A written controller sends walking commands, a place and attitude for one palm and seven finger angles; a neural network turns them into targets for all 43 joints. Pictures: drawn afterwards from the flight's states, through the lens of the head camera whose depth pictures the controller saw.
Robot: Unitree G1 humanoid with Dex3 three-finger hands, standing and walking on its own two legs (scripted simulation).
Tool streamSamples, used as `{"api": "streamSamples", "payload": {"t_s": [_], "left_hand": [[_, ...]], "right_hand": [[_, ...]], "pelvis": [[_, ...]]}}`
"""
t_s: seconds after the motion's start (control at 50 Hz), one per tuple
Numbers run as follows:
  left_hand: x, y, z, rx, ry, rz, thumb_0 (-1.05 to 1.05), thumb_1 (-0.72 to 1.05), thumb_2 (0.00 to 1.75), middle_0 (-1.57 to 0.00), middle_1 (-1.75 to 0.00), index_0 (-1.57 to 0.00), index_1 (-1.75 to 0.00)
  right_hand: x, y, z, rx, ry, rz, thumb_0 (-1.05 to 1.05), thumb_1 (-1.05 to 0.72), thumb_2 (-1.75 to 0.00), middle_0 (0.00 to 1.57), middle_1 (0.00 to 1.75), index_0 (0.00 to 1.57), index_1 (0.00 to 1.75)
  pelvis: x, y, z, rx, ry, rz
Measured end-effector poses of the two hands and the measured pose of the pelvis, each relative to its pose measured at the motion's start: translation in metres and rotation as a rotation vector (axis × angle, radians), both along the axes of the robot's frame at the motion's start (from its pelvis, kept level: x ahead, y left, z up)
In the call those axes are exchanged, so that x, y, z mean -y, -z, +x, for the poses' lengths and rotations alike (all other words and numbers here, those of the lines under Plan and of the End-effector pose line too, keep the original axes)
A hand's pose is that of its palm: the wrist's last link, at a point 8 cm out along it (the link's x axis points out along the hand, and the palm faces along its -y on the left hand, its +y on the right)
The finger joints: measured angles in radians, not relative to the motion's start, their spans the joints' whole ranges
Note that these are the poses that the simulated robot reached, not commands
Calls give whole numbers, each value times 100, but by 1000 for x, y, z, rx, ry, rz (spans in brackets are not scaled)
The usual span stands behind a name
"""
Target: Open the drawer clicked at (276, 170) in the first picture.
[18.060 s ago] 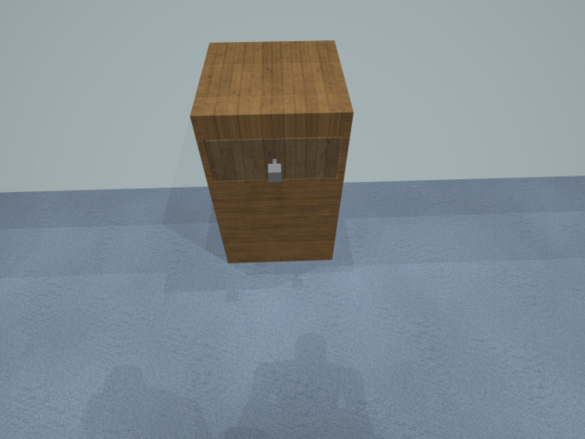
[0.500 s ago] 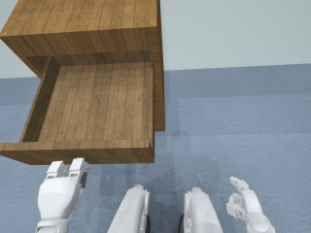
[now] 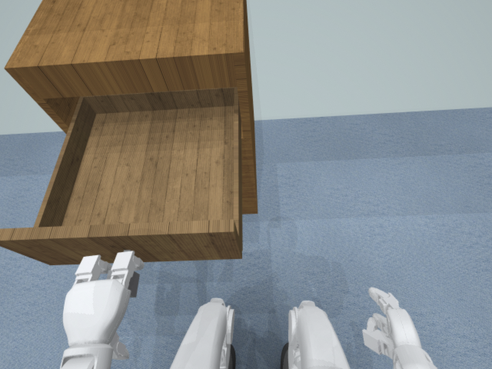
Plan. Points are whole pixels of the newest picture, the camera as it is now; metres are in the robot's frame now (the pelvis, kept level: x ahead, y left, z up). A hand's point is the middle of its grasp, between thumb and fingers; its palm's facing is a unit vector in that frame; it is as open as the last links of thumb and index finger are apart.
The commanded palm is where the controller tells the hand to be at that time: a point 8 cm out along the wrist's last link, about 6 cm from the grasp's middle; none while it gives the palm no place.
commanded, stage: lift the hand off the handle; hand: left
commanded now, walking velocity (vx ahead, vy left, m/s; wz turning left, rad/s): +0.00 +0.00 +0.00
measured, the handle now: (124, 272) +0.27 +0.24 -0.05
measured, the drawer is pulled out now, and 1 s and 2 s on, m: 0.30 0.30 0.30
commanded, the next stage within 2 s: none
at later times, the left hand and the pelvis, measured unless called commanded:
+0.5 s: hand (103, 297) +0.22 +0.25 -0.03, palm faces -0.07 -0.05 -1.00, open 13.8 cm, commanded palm +0.20 +0.24 +0.02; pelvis +0.01 +0.00 +0.03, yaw +0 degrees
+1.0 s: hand (94, 293) +0.22 +0.25 +0.01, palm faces -0.06 -0.09 -0.99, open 13.8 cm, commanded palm +0.21 +0.25 +0.06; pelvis +0.02 +0.01 +0.06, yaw +0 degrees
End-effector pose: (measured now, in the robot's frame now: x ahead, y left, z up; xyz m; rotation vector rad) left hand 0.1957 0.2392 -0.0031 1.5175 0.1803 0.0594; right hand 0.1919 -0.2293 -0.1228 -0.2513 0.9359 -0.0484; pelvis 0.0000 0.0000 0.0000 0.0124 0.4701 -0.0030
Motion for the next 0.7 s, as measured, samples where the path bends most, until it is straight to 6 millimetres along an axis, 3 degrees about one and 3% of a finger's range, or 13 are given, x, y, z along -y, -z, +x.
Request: {"api": "streamSamples", "payload": {"t_s": [0.22,0.4,0.7], "left_hand": [[-2,0,14,13,4,4,0,-48,30,-32,-120,-35,-121],[-4,-25,11,23,-25,5,0,-48,30,-32,-120,-34,-120],[-6,-43,9,10,-12,-22,0,-48,30,-32,-120,-32,-120]], "right_hand": [[-3,-2,0,-2,1,2,1,-90,-89,20,30,20,30],[-5,-23,-3,-5,20,3,1,-90,-89,20,30,20,30],[-2,-53,11,30,11,-23,1,-90,-89,20,30,20,30]], "pelvis": [[-2,-1,0,2,-3,-7],[-4,-20,6,27,1,-8],[-8,-38,16,58,-1,-16]]}}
